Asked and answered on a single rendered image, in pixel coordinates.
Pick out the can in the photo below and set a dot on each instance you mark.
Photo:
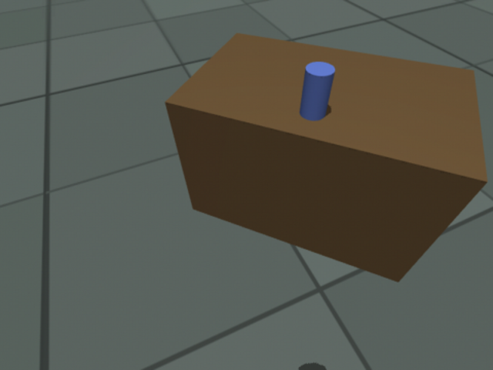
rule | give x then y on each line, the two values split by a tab
318	81

